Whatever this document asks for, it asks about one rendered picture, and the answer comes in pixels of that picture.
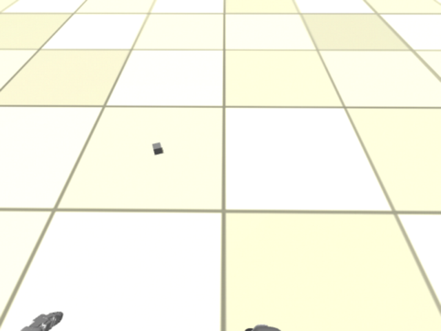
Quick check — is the cube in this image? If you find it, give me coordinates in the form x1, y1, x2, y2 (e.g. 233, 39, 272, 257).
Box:
152, 143, 163, 155

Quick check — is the left robot hand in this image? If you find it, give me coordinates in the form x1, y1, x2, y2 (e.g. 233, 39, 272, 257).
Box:
21, 312, 63, 331

